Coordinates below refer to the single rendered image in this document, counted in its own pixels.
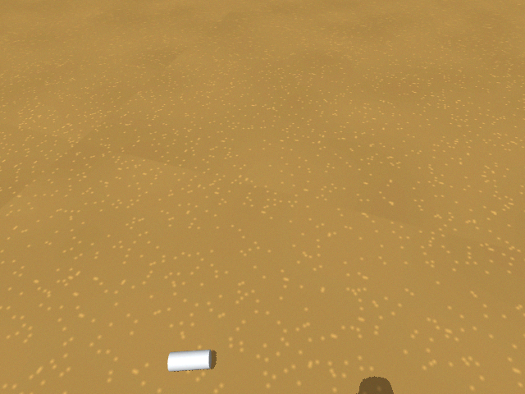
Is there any can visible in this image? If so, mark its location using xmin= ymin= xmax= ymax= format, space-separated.
xmin=167 ymin=350 xmax=212 ymax=372

